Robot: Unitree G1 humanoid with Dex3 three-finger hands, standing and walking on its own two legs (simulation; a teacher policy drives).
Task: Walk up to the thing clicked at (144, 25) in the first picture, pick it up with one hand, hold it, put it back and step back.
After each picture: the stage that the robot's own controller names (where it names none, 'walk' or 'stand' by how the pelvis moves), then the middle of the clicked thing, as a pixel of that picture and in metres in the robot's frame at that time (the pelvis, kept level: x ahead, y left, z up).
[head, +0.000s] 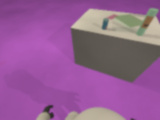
stand; (145, 23) +0.93 -0.50 +0.12
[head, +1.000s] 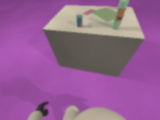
walk; (119, 16) +0.90 -0.20 +0.15
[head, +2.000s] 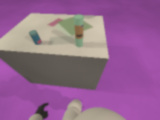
walk; (79, 32) +0.61 +0.18 +0.14
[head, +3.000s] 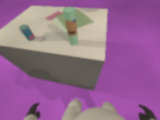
stand; (71, 29) +0.56 +0.20 +0.18
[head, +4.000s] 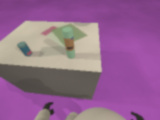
walk; (69, 44) +0.51 +0.20 +0.12
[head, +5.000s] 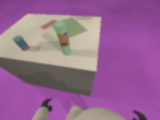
stand; (64, 40) +0.51 +0.23 +0.13
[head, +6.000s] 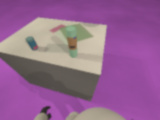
stand; (72, 43) +0.53 +0.18 +0.12
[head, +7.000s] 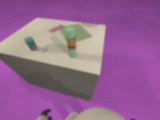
stand; (71, 44) +0.52 +0.19 +0.12
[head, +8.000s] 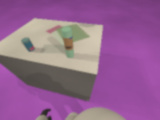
stand; (68, 44) +0.52 +0.21 +0.12
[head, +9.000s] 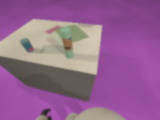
stand; (67, 44) +0.52 +0.22 +0.12
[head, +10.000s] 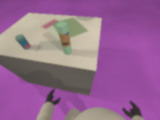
rise first; (65, 40) +0.52 +0.23 +0.12
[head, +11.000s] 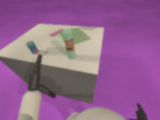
rise first; (69, 45) +0.52 +0.24 +0.12
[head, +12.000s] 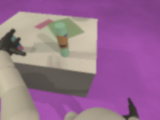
go down; (63, 42) +0.50 +0.21 +0.13
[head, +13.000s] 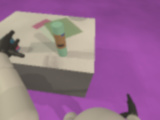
go down; (60, 41) +0.50 +0.22 +0.13
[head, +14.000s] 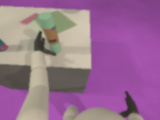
close in; (52, 36) +0.50 +0.24 +0.16
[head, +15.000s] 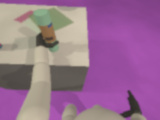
lift; (48, 34) +0.51 +0.24 +0.17
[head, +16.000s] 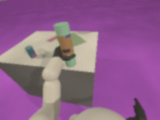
lift; (66, 47) +0.35 +0.16 +0.27
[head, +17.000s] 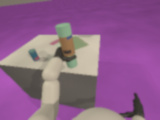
hold; (68, 48) +0.34 +0.15 +0.28
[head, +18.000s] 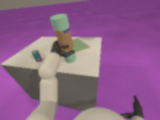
hold; (65, 42) +0.32 +0.16 +0.34
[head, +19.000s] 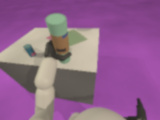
hold; (61, 44) +0.31 +0.17 +0.31
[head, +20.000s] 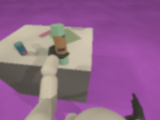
crouch; (60, 46) +0.40 +0.20 +0.22
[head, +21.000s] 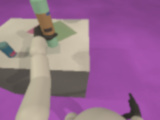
lower; (47, 26) +0.50 +0.25 +0.27
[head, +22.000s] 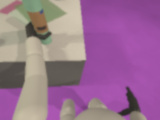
lower; (40, 24) +0.55 +0.24 +0.19
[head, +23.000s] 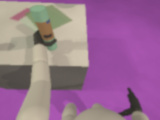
lower; (46, 32) +0.51 +0.24 +0.17
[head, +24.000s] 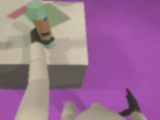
lower; (44, 29) +0.52 +0.25 +0.18
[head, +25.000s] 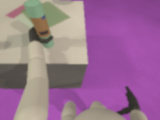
lower; (42, 28) +0.53 +0.25 +0.18
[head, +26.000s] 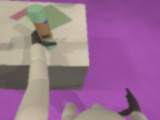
open; (44, 31) +0.51 +0.25 +0.17
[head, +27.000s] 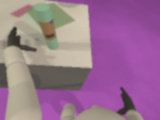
sink last; (49, 31) +0.51 +0.24 +0.17
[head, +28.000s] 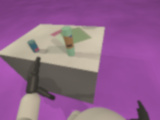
sink last; (69, 42) +0.54 +0.25 +0.15
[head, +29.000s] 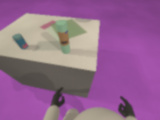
stand; (64, 39) +0.53 +0.24 +0.14
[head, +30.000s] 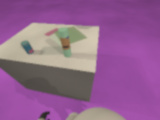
stand; (65, 44) +0.54 +0.24 +0.12
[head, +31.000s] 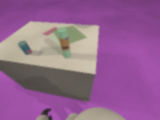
stand; (64, 44) +0.53 +0.24 +0.12
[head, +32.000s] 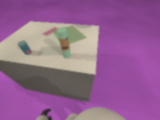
stand; (64, 44) +0.52 +0.24 +0.12
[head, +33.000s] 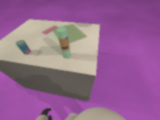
stand; (64, 44) +0.51 +0.24 +0.12
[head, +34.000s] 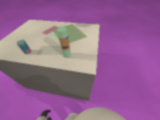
stand; (64, 44) +0.52 +0.24 +0.12
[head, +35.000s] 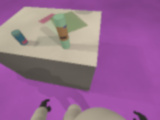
walk; (63, 34) +0.55 +0.24 +0.13
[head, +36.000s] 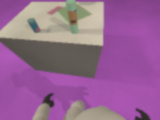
walk; (72, 18) +0.72 +0.21 +0.13
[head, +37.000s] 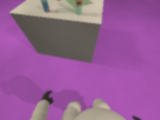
walk; (78, 1) +1.04 +0.19 +0.15
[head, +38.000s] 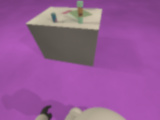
stand; (80, 13) +1.15 +0.23 +0.13
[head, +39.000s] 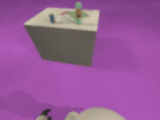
stand; (78, 14) +1.15 +0.22 +0.12
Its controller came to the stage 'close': yes
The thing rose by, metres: 0.23
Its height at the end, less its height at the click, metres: +0.00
